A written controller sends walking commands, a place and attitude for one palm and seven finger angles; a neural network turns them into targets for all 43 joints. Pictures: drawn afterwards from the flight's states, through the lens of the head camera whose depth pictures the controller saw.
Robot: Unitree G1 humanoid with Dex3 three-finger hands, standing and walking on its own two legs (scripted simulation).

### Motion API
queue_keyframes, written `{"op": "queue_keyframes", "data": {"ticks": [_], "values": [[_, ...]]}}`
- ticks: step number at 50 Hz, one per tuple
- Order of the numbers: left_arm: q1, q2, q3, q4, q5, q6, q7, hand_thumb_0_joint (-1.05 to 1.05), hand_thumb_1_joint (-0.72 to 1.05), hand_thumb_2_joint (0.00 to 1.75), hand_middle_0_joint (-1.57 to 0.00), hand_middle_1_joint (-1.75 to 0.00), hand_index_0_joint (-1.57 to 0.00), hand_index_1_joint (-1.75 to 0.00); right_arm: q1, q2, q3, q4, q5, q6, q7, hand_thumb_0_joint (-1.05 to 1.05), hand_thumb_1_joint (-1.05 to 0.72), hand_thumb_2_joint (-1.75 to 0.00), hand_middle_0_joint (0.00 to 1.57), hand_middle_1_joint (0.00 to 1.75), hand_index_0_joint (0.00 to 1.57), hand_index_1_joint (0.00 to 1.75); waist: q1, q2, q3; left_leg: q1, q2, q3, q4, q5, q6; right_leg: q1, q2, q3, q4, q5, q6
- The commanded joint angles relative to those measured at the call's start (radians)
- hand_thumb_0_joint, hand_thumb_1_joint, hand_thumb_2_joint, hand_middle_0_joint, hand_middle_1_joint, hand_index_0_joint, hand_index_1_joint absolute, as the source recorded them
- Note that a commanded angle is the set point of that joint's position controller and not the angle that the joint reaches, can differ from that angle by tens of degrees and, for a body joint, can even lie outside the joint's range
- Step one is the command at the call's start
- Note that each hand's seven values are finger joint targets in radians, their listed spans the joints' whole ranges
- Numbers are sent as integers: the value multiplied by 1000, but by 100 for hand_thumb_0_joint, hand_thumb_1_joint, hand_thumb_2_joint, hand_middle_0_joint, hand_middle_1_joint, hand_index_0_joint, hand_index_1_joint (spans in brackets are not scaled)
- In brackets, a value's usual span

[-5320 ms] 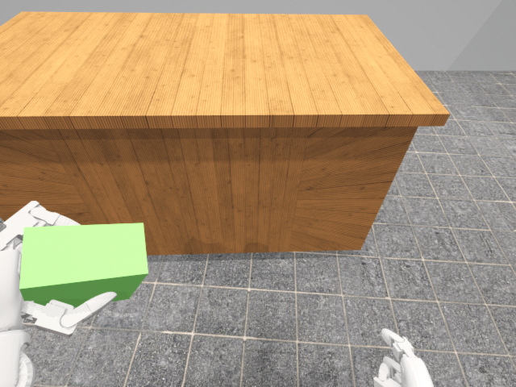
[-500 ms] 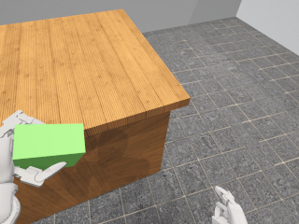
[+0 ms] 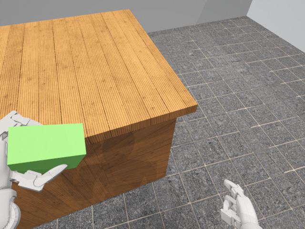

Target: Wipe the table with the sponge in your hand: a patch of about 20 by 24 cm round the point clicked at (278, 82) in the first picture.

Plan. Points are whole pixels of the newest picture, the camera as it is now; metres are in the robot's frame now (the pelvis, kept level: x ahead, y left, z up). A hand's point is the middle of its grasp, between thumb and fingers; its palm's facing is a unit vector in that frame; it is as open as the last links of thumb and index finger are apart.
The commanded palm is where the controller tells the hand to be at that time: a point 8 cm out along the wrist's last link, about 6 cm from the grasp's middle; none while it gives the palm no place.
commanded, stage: look again from close up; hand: left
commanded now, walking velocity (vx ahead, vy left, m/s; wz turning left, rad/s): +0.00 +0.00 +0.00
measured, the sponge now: (58, 150) +0.24 +0.21 +0.14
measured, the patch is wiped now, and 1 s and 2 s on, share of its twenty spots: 0.00 0.00 0.00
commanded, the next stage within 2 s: shuffle to correct the standing spot in 0.08 s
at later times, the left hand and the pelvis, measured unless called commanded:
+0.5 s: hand (34, 153) +0.22 +0.25 +0.15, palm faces +0.42 -0.83 -0.37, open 10.2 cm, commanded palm +0.16 +0.29 +0.17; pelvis +0.01 +0.00 -0.01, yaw +1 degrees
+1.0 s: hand (34, 128) +0.27 +0.27 +0.16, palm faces +0.41 -0.79 -0.45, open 10.2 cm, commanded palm +0.21 +0.31 +0.17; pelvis +0.06 +0.02 -0.02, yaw +2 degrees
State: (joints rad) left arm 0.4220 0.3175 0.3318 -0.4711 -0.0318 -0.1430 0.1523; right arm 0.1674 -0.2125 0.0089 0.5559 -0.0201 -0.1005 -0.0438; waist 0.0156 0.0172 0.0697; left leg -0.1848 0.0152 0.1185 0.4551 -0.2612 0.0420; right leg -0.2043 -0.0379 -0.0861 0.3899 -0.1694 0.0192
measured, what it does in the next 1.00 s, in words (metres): lifts its right foot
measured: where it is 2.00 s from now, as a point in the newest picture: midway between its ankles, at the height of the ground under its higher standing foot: outside the picture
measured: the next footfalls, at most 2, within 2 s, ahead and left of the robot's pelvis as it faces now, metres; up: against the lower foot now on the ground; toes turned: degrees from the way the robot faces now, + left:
right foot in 1.02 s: +0.15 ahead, -0.04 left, +0.00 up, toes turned -1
left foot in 1.38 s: +0.19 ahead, +0.23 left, +0.00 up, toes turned +1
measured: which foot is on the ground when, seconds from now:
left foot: down 0.00-1.00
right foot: down 0.00-0.80, up 0.82-1.00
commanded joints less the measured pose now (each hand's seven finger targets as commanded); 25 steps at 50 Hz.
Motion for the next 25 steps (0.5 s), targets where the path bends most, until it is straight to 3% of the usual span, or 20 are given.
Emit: {"op": "queue_keyframes", "data": {"ticks": [1,5,10,15,19,20,23,25], "values": [[-26,165,125,-229,-15,-74,24,0,10,130,-120,-160,-120,-160,-75,-114,-41,-154,4,-40,-5,0,-90,-90,20,30,20,30,-2,52,-206,-10,44,-70,-82,299,-67,158,8,40,-7,252,-23],[-18,150,110,-182,-18,-65,20,0,10,130,-120,-160,-120,-160,-73,-112,-41,-149,7,-29,-10,0,-90,-90,20,30,20,30,-4,15,-177,-26,47,-65,-100,209,-59,145,6,47,-29,212,-19],[-63,166,107,-207,-16,-62,23,0,10,130,-120,-160,-120,-160,-80,-116,-42,-151,4,-27,-17,0,-90,-90,20,30,20,30,-5,37,-176,-30,36,-65,-111,140,-53,148,6,50,-38,162,-20],[-50,179,110,-218,-16,-64,33,0,10,130,-120,-160,-120,-160,-83,-121,-49,-149,-1,-28,-18,0,-90,-90,20,30,20,30,-12,19,-160,-74,23,-73,-54,-38,-23,111,-34,91,-31,-19,-50],[-44,209,135,-213,-19,-72,38,0,10,130,-120,-160,-120,-160,-80,-131,-55,-140,0,-26,-19,0,-90,-90,20,30,20,30,-18,-21,-126,-113,8,-85,18,-109,-12,51,-76,151,-39,-157,-77],[-35,185,117,-211,-21,-76,35,0,10,130,-120,-160,-120,-160,-79,-124,-52,-140,2,-25,-18,0,-90,-90,20,30,20,30,-20,-19,-112,-113,11,-92,28,-103,-7,36,-81,152,-23,-155,-83],[-46,197,129,-221,-25,-86,32,0,10,130,-120,-160,-120,-160,-78,-134,-54,-138,7,-28,-16,0,-90,-90,20,30,20,30,-23,18,-102,-120,26,-127,4,-76,-1,29,-56,109,57,-108,-75],[-37,195,136,-231,-27,-92,30,0,10,130,-120,-160,-120,-160,-77,-139,-56,-139,13,-31,-16,0,-90,-90,20,30,20,30,-24,109,-104,-81,77,-199,-62,-15,13,-2,-7,26,192,-23,-46]]}}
